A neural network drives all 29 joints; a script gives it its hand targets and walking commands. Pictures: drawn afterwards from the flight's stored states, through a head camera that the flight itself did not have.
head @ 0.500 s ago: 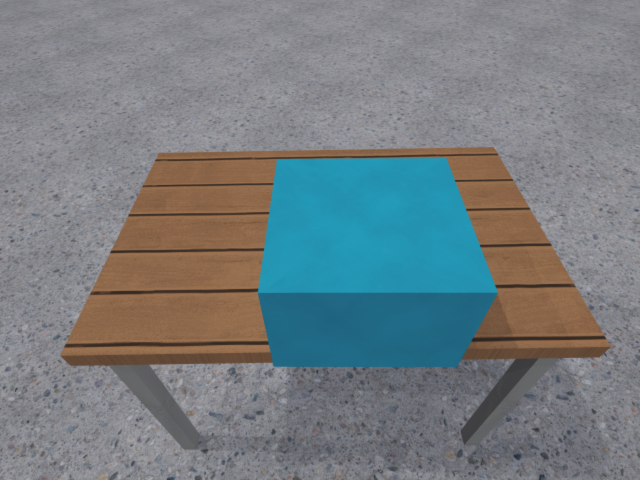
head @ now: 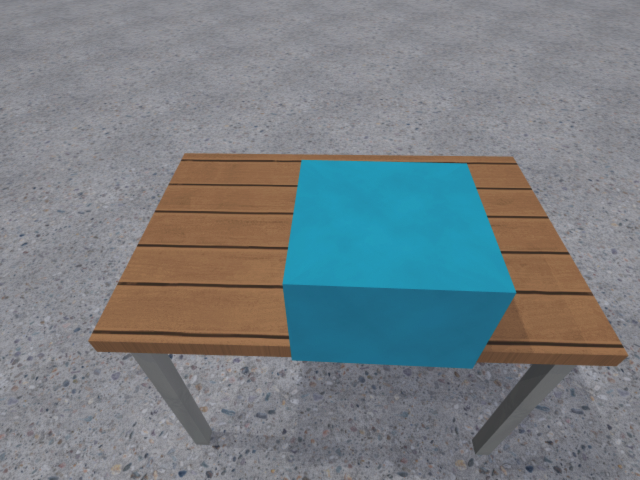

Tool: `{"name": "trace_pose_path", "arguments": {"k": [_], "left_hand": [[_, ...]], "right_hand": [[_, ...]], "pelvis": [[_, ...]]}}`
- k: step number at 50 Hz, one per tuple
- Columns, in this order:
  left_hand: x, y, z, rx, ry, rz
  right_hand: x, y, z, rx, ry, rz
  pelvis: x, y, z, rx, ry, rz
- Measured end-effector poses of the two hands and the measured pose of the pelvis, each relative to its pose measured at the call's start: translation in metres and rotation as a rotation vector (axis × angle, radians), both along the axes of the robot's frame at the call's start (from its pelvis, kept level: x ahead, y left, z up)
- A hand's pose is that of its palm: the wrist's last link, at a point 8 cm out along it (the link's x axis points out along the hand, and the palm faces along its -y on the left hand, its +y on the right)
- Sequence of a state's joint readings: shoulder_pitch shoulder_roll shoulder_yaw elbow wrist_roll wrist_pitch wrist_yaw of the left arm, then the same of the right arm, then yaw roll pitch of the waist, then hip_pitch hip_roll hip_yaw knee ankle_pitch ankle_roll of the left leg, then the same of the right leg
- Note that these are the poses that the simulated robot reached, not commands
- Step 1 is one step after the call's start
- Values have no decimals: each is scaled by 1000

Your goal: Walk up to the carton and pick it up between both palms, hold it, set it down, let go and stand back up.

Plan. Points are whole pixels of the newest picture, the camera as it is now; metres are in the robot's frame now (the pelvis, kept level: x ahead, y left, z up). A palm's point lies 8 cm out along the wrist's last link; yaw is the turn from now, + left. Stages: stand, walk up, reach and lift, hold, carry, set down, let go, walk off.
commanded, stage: stand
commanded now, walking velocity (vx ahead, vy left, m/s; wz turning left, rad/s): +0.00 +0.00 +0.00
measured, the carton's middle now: (382, 258) +0.48 -0.09 -0.03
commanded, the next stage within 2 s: none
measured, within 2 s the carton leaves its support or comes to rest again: neither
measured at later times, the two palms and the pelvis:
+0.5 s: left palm out of the picture -0.05 +0.20 -0.15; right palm out of the picture -0.03 -0.22 -0.15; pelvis +0.00 -0.01 +0.00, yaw +1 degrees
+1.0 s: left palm out of the picture -0.05 +0.18 -0.15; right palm out of the picture -0.03 -0.23 -0.15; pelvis +0.01 -0.02 +0.00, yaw +2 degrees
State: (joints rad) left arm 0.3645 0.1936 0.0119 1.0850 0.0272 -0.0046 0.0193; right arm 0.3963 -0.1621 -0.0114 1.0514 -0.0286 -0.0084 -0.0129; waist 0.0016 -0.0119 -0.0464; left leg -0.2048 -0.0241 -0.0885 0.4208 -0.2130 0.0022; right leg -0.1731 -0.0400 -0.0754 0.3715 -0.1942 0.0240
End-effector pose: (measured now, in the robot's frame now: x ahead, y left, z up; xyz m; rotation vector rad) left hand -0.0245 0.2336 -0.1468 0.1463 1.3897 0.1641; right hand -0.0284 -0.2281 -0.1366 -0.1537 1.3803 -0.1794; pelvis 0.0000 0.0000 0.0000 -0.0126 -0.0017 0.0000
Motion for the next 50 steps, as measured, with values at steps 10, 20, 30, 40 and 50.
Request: {"name": "trace_pose_path", "arguments": {"k": [10,20,30,40,50], "left_hand": [[-14,-12,-3,-16,49,21],[-22,-25,-4,-26,83,36],[-24,-33,-4,-27,97,47],[-23,-44,-3,-34,103,50],[-22,-53,-4,-40,106,55]], "right_hand": [[-8,11,-6,26,39,-4],[-2,10,-9,34,49,8],[2,8,-11,43,56,11],[-1,7,-14,58,81,16],[-4,0,-14,52,100,13]], "pelvis": [[0,-1,-1,3,2,9],[3,-6,-1,2,2,19],[4,-12,-2,2,-3,24],[4,-18,-2,4,-4,27],[6,-24,-2,4,-4,29]]}}
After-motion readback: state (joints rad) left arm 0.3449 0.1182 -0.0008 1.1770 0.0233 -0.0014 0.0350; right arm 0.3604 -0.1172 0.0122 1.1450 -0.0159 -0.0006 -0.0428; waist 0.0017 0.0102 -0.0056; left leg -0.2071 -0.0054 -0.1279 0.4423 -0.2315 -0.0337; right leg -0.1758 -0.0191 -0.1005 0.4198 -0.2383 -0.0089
